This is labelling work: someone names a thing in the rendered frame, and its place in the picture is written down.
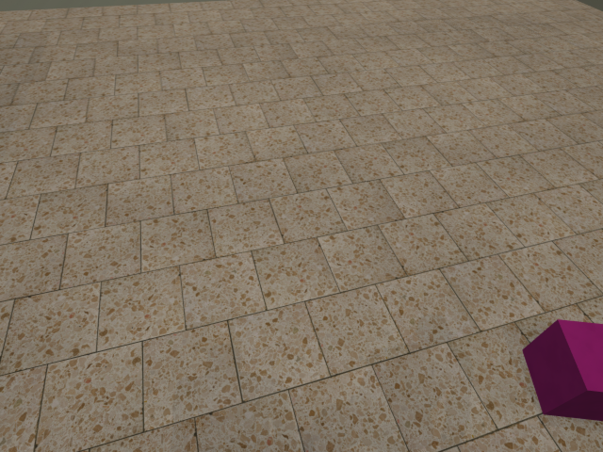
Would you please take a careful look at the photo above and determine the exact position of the carton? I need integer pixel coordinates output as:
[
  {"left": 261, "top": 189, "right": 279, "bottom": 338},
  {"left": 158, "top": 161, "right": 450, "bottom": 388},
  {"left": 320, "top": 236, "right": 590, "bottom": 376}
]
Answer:
[{"left": 522, "top": 319, "right": 603, "bottom": 421}]

